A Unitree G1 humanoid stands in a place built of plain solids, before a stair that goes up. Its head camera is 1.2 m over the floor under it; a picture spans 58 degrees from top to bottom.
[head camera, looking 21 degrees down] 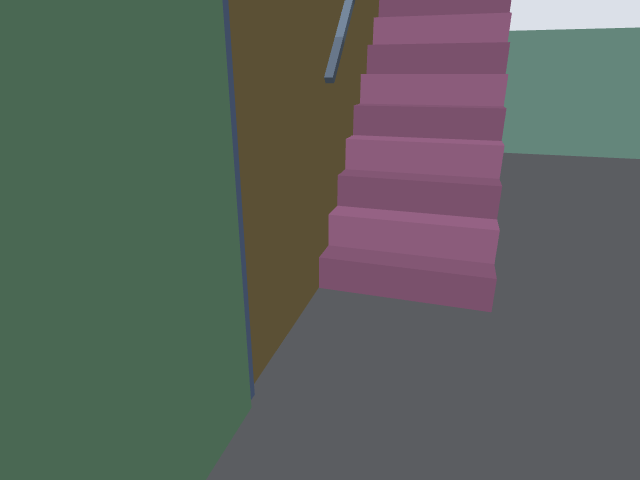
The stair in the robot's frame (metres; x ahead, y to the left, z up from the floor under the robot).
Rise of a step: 0.20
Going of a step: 0.20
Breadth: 0.97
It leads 17 degrees to the right of straight ahead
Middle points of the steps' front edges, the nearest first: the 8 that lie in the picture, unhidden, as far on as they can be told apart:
2.18 -0.46 0.20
2.37 -0.52 0.40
2.56 -0.58 0.60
2.76 -0.64 0.80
2.95 -0.69 1.00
3.14 -0.75 1.20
3.33 -0.81 1.40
3.52 -0.87 1.60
